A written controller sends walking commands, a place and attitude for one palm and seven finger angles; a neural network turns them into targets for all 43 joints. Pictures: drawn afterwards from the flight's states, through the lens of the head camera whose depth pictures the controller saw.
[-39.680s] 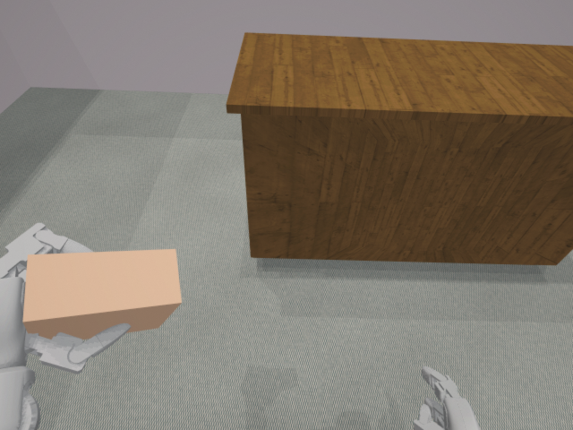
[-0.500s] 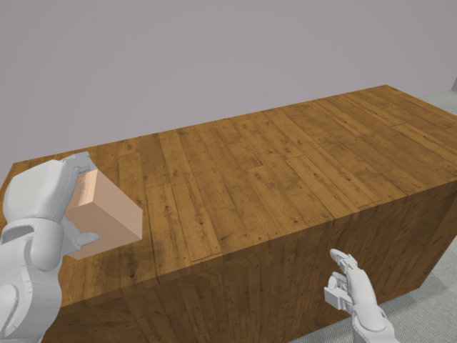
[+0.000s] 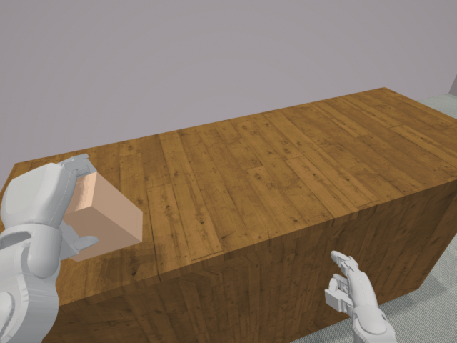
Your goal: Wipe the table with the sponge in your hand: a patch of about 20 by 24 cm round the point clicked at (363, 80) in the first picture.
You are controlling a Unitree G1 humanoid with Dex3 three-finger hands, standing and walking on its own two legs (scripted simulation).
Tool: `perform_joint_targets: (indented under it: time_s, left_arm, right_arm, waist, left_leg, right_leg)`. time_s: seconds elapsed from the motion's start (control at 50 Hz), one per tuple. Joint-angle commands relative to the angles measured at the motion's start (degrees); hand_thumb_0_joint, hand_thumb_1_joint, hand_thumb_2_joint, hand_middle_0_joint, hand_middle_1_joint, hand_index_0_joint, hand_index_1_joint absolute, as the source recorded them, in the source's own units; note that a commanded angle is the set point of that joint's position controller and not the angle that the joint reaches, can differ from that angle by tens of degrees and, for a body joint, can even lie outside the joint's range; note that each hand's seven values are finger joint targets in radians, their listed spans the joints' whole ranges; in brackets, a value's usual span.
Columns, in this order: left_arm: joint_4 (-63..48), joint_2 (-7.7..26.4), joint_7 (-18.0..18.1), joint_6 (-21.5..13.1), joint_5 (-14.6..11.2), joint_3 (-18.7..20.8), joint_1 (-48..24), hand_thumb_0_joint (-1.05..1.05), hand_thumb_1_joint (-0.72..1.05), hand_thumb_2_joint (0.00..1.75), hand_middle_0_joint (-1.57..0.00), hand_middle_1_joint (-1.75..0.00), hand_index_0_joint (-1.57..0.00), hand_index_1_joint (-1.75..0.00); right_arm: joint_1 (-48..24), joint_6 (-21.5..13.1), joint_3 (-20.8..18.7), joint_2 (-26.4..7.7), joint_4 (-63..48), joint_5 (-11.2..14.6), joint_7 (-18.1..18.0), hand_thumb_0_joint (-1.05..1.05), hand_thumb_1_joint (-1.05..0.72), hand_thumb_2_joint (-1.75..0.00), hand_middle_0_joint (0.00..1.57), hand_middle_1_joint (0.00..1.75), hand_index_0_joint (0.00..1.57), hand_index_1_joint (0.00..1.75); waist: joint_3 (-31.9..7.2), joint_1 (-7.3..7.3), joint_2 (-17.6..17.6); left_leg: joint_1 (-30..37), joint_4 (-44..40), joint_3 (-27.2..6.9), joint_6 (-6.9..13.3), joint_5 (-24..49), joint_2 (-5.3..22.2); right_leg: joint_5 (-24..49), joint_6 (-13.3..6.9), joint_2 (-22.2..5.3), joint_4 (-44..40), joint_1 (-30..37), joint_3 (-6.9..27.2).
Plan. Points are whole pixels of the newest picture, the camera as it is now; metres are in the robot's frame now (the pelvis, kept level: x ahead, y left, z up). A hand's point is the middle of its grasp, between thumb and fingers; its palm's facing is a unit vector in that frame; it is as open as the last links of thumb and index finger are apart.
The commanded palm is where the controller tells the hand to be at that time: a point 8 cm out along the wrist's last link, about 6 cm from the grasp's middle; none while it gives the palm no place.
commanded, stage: bring the sponge back beside the body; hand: left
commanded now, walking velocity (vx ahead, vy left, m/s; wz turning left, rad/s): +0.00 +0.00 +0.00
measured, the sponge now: (95, 226) +0.21 +0.27 +0.15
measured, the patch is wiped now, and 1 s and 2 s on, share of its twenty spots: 0.95 0.95 0.95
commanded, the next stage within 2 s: step back with the hand held close in 0.02 s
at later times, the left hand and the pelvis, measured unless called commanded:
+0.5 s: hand (76, 184) +0.21 +0.26 +0.24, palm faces +0.47 -0.76 -0.45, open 10.0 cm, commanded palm +0.14 +0.30 +0.25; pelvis -0.01 +0.01 +0.00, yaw +2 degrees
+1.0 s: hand (14, 239) +0.11 +0.27 +0.24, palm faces +0.56 -0.78 -0.27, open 10.1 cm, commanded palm +0.05 +0.30 +0.25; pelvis -0.10 +0.01 -0.02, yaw +2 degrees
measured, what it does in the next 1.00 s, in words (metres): walks backwards: right foot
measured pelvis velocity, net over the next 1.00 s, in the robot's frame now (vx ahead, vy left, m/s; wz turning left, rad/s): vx -0.10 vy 0.01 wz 0.03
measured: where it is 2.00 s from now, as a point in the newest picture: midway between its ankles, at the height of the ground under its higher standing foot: outside the picture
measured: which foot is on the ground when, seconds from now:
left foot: down 0.00-1.00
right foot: down 0.00-0.76, up 0.78-0.94, down 0.96-1.00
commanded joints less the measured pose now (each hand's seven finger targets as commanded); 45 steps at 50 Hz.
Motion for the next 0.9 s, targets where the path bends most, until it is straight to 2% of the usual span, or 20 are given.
perform_joint_targets:
  time_s: [0.0, 0.04, 0.1, 0.12, 0.14, 0.16, 0.18, 0.22, 0.28, 0.32, 0.36, 0.42, 0.5, 0.58, 0.64, 0.68, 0.74, 0.78, 0.84, 0.88]
  left_arm:
    - [-11.0, 14.4, 2.5, -1.3, 2.5, 10.2, -14.8, 0.0, 0.1, 1.3, -1.2, -1.6, -1.2, -1.6]
    - [-10.1, 12.9, 2.6, -1.5, 2.3, 9.4, -14.2, 0.0, 0.1, 1.3, -1.2, -1.6, -1.2, -1.6]
    - [-11.8, 14.1, 2.6, -1.5, 2.4, 10.0, -15.1, 0.0, 0.1, 1.3, -1.2, -1.6, -1.2, -1.6]
    - [2.6, 8.3, 2.4, -0.2, 3.2, 5.2, -14.8, 0.0, 0.1, 1.3, -1.2, -1.6, -1.2, -1.6]
    - [-8.9, 3.1, 5.6, -16.5, -42.8, 19.5, -22.8, 0.0, 0.1, 1.3, -1.2, -1.6, -1.2, -1.6]
    - [2.6, 8.6, 6.8, -22.2, -41.9, 20.5, -10.5, 0.0, 0.1, 1.3, -1.2, -1.6, -1.2, -1.6]
    - [-4.8, 5.4, 7.6, -25.7, -43.5, 21.1, -8.0, 0.0, 0.1, 1.3, -1.2, -1.6, -1.2, -1.6]
    - [-17.5, 6.5, 9.3, -31.8, -44.9, 23.4, -8.2, 0.0, 0.1, 1.3, -1.2, -1.6, -1.2, -1.6]
    - [-23.9, 6.6, 11.3, -36.7, -45.9, 29.0, -2.5, 0.0, 0.1, 1.3, -1.2, -1.6, -1.2, -1.6]
    - [-24.4, 8.0, 12.1, -38.5, -44.6, 33.8, 2.6, 0.0, 0.1, 1.3, -1.2, -1.6, -1.2, -1.6]
    - [-25.3, 7.4, 11.7, -39.6, -44.9, 34.4, 6.2, 0.0, 0.1, 1.3, -1.2, -1.6, -1.2, -1.6]
    - [-21.5, 5.5, 11.4, -40.8, -44.4, 33.8, 8.0, 0.0, 0.1, 1.3, -1.2, -1.6, -1.2, -1.6]
    - [-18.3, 4.3, 11.3, -41.2, -44.8, 33.5, 11.4, 0.0, 0.1, 1.3, -1.2, -1.6, -1.2, -1.6]
    - [-20.3, 5.2, 12.2, -42.7, -45.4, 34.1, 12.7, 0.0, 0.1, 1.3, -1.2, -1.6, -1.2, -1.6]
    - [-24.9, 7.1, 13.3, -43.5, -45.8, 35.5, 12.3, 0.0, 0.1, 1.3, -1.2, -1.6, -1.2, -1.6]
    - [-25.5, 7.6, 13.9, -43.5, -45.5, 36.2, 11.0, 0.0, 0.1, 1.3, -1.2, -1.6, -1.2, -1.6]
    - [-24.0, 6.0, 14.0, -43.7, -44.0, 36.5, 5.9, 0.0, 0.1, 1.3, -1.2, -1.6, -1.2, -1.6]
    - [-17.4, 5.3, 14.1, -42.9, -43.2, 34.8, -1.9, 0.0, 0.1, 1.3, -1.2, -1.6, -1.2, -1.6]
    - [-11.5, 1.4, 13.1, -42.1, -43.4, 30.0, -3.9, 0.0, 0.1, 1.3, -1.2, -1.6, -1.2, -1.6]
    - [-11.6, 0.0, 11.9, -41.9, -43.5, 27.2, -4.2, 0.0, 0.1, 1.3, -1.2, -1.6, -1.2, -1.6]
  right_arm:
    - [-16.9, -3.5, -2.4, -5.0, -11.5, 0.1, -0.2, 0.0, -0.9, -0.9, 0.2, 0.3, 0.2, 0.3]
    - [-16.9, -3.6, -2.3, -4.8, -11.6, 0.0, -0.3, 0.0, -0.9, -0.9, 0.2, 0.3, 0.2, 0.3]
    - [-16.8, -3.6, -2.4, -5.0, -11.6, 0.1, -0.2, 0.0, -0.9, -0.9, 0.2, 0.3, 0.2, 0.3]
    - [-15.2, -3.2, -1.8, -5.1, -10.2, 0.1, -0.9, 0.0, -0.9, -0.9, 0.2, 0.3, 0.2, 0.3]
    - [-4.1, -3.3, -1.8, -3.9, -20.5, 0.0, 0.2, 0.0, -0.9, -0.9, 0.2, 0.3, 0.2, 0.3]
    - [1.4, -3.4, -0.8, -3.6, -14.7, -2.2, 0.2, 0.0, -0.9, -0.9, 0.2, 0.3, 0.2, 0.3]
    - [5.0, -3.0, -2.2, -3.9, -14.2, -2.0, 0.4, 0.0, -0.9, -0.9, 0.2, 0.3, 0.2, 0.3]
    - [5.6, -3.2, -2.0, -3.7, -13.9, -2.5, 0.8, 0.0, -0.9, -0.9, 0.2, 0.3, 0.2, 0.3]
    - [5.5, -3.8, -3.5, -7.2, -13.4, -3.3, 0.7, 0.0, -0.9, -0.9, 0.2, 0.3, 0.2, 0.3]
    - [7.6, -4.4, -4.9, -7.3, -14.3, -3.2, 1.1, 0.0, -0.9, -0.9, 0.2, 0.3, 0.2, 0.3]
    - [7.0, -4.9, -4.9, -6.0, -13.0, -3.7, 2.2, 0.0, -0.9, -0.9, 0.2, 0.3, 0.2, 0.3]
    - [6.6, -6.5, -5.9, -6.6, -11.5, -4.0, 2.6, 0.0, -0.9, -0.9, 0.2, 0.3, 0.2, 0.3]
    - [6.5, -7.2, -6.9, -7.1, -10.8, -2.9, 2.6, 0.0, -0.9, -0.9, 0.2, 0.3, 0.2, 0.3]
    - [8.1, -6.7, -7.5, -6.1, -10.4, -2.2, 2.3, 0.0, -0.9, -0.9, 0.2, 0.3, 0.2, 0.3]
    - [8.1, -6.6, -7.0, -4.6, -9.9, -2.4, 1.9, 0.0, -0.9, -0.9, 0.2, 0.3, 0.2, 0.3]
    - [6.9, -6.7, -6.7, -5.1, -10.0, -2.9, 1.3, 0.0, -0.9, -0.9, 0.2, 0.3, 0.2, 0.3]
    - [6.7, -7.7, -7.5, -7.7, -11.1, -3.8, 0.8, 0.0, -0.9, -0.9, 0.2, 0.3, 0.2, 0.3]
    - [8.8, -9.1, -7.8, -6.0, -8.8, -3.9, 1.4, 0.0, -0.9, -0.9, 0.2, 0.3, 0.2, 0.3]
    - [8.1, -9.6, -7.5, -5.9, -8.4, -2.9, 2.4, 0.0, -0.9, -0.9, 0.2, 0.3, 0.2, 0.3]
    - [5.9, -9.4, -6.5, -6.4, -9.8, -2.5, 2.7, 0.0, -0.9, -0.9, 0.2, 0.3, 0.2, 0.3]
  waist:
    - [-4.4, -0.28, 0.6]
    - [-4.6, -0.26, -2.3]
    - [-4.5, -0.41, 2.0]
    - [1.1, -2.04, -3.7]
    - [7.8, -7.61, -18.2]
    - [3.9, -6.98, -26.5]
    - [-0.2, -7.48, -26.7]
    - [-5.3, -9.42, -10.5]
    - [-5.6, -8.54, 5.6]
    - [-12.4, -7.44, 5.4]
    - [-12.7, -7.5, 7.8]
    - [-9.7, -7.8, 5.9]
    - [-10.3, -8.24, -1.9]
    - [-12.0, -10.05, -11.6]
    - [-12.8, -11.0, -12.9]
    - [-8.3, -11.06, -7.4]
    - [-4.4, -10.15, 10.9]
    - [-1.7, -10.74, 4.6]
    - [-3.6, -9.96, 2.1]
    - [-3.0, -9.65, 2.8]
  left_leg:
    - [3.8, -6.1, -3.1, 0.8, -5.5, -0.8]
    - [3.5, -5.9, -3.2, 0.8, -5.0, -1.0]
    - [3.7, -6.4, -3.2, 0.7, -6.4, -0.7]
    - [1.2, -6.5, -2.3, 0.4, -8.6, -0.8]
    - [-1.1, 4.6, -3.8, 2.5, -17.0, -1.3]
    - [1.1, 14.2, -0.9, 2.3, -13.4, -2.5]
    - [1.1, 21.8, -1.0, 1.7, -10.6, -2.2]
    - [0.2, 17.9, -1.0, 1.6, -8.6, 0.5]
    - [-5.2, -1.1, -8.0, 3.3, 1.5, 5.8]
    - [-2.3, 0.1, -11.3, 4.8, 29.0, 9.1]
    - [2.8, -0.3, -11.5, 3.6, 40.7, 9.3]
    - [3.4, -1.8, -13.6, 3.5, 39.7, 10.6]
    - [-3.9, 0.1, -11.5, 2.4, 26.1, 9.5]
    - [-8.8, 13.0, -4.4, 0.4, -4.2, 3.6]
    - [-6.1, 16.4, -2.0, 0.0, -11.1, 3.1]
    - [-5.9, 10.0, -3.9, 1.1, -12.9, 4.8]
    - [-18.6, -13.4, -18.8, 6.6, -23.4, 15.5]
    - [-16.9, -12.3, -19.2, 8.9, -16.0, 17.4]
    - [-9.5, -6.7, -14.7, 7.5, -6.9, 15.1]
    - [-14.8, -4.1, -12.6, 5.7, -16.9, 13.5]
  right_leg:
    - [-6.4, -2.4, -0.9, -8.9, -6.4, 6.2]
    - [-6.0, -2.1, -0.8, -8.5, -6.4, 5.0]
    - [-6.2, -2.4, -0.8, -8.4, -6.4, 5.8]
    - [-8.7, -2.1, -0.6, -9.2, -9.9, 3.5]
    - [-17.6, -1.1, -5.5, -18.3, -24.5, 10.2]
    - [-20.7, -3.4, -8.0, -19.6, -27.6, 11.6]
    - [-13.5, -5.2, -12.3, -18.2, -26.4, 13.7]
    - [0.9, -6.3, -16.6, -11.6, -20.7, 13.6]
    - [13.8, -2.6, -9.8, 1.3, -11.2, 5.8]
    - [20.2, 0.4, -5.7, 7.4, -5.6, 0.5]
    - [6.1, 1.1, -4.1, 6.5, -9.9, -0.9]
    - [0.5, 1.3, -2.6, 3.1, -11.6, -1.5]
    - [12.2, 0.5, -5.0, -0.5, -3.8, -0.6]
    - [21.5, -4.1, -16.4, -2.3, -9.3, 9.3]
    - [18.9, -5.1, -20.5, -2.4, -14.8, 10.8]
    - [8.7, -3.3, -17.0, -0.3, -21.7, 8.2]
    - [-9.4, 2.4, -1.7, 21.9, -16.5, -1.4]
    - [-12.9, 2.8, -1.3, 33.0, -21.0, 2.2]
    - [-12.2, 2.5, -2.6, 19.3, -19.7, 0.4]
    - [-5.1, 2.4, -2.6, 8.1, -10.9, -1.0]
